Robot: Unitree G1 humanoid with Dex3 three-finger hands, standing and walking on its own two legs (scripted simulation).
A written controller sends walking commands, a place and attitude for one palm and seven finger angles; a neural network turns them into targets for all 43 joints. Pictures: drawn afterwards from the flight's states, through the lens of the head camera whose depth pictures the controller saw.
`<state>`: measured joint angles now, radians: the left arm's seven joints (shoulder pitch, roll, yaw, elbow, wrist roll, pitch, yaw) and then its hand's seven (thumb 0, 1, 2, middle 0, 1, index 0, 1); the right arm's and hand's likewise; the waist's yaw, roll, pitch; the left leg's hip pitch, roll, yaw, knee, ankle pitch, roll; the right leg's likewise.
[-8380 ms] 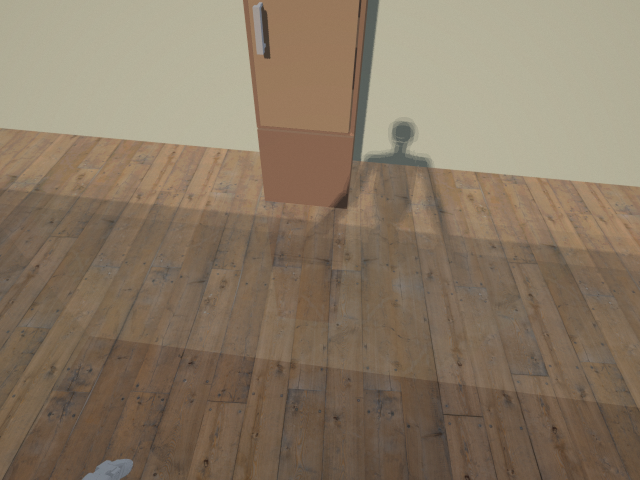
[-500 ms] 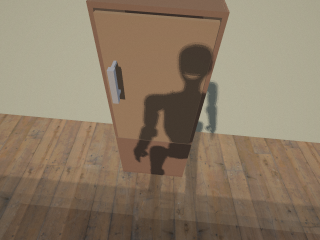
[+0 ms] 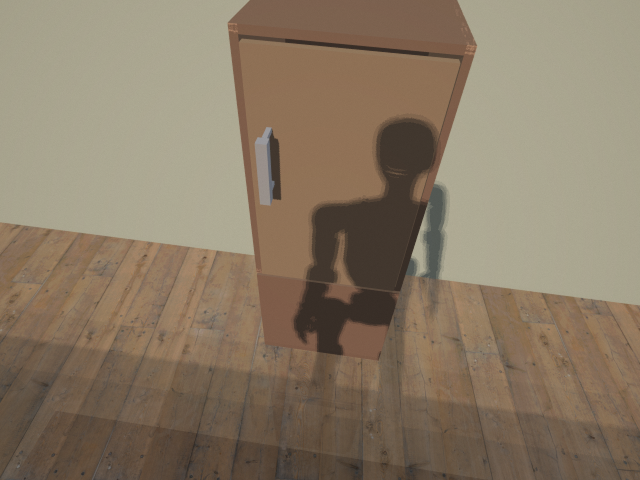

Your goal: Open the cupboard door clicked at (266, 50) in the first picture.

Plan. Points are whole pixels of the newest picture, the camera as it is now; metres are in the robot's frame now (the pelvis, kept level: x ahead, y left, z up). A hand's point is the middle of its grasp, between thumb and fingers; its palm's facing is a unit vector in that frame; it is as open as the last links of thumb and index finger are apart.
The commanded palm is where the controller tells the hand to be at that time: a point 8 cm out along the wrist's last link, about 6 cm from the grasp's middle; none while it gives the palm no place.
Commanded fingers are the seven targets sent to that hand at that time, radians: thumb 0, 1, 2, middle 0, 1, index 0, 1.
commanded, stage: come to a stop and stand still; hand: left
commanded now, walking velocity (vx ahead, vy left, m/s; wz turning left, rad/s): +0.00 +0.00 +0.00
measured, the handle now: (267, 166) +0.66 +0.16 +0.03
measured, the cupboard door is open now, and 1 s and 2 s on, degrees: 0 0 0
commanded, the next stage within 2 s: look again from close up in 0.92 s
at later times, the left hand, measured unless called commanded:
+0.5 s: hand out of the picture -0.11 +0.18 -0.20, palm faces +0.10 -0.99 -0.14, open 7.4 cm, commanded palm none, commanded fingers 0.00 0.90 0.90 -0.20 -0.30 -0.20 -0.30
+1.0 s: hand out of the picture -0.10 +0.18 -0.17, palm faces +0.02 -0.99 -0.16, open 7.3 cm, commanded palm none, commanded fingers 0.00 0.90 0.90 -0.20 -0.30 -0.20 -0.30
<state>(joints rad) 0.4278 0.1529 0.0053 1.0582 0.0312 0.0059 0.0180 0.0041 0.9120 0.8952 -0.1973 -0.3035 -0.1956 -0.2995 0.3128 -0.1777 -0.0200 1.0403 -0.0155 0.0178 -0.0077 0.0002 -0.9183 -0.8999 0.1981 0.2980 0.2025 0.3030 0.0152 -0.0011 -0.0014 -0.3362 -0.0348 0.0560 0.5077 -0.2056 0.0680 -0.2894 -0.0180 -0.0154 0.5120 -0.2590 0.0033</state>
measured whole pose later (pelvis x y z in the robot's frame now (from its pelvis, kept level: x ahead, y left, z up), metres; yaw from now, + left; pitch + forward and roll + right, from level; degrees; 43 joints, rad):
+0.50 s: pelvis -0.07 +0.02 -0.01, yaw +1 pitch -3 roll -1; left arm 0.43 0.14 0.04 1.06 0.04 0.04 0.04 0.00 0.91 0.90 -0.20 -0.30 -0.20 -0.30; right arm 0.31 -0.15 -0.05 1.00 -0.01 0.00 0.00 0.01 -0.93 -0.90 0.20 0.30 0.20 0.30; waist 0.02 -0.04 -0.06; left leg -0.28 -0.02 0.02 0.71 -0.40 0.03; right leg -0.39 -0.03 0.00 0.58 -0.18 0.01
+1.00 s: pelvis -0.10 +0.02 +0.00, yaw -1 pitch +0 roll -1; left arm 0.35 0.13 0.03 1.05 0.02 -0.02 0.02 0.00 0.92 0.90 -0.20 -0.30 -0.19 -0.30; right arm 0.42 -0.11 -0.02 1.12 -0.02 0.01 -0.01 0.00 -0.91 -0.90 0.20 0.30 0.20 0.30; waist -0.02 0.00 -0.02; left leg -0.36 0.00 0.06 0.65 -0.35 0.03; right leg -0.11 0.03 -0.06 0.43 -0.33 -0.04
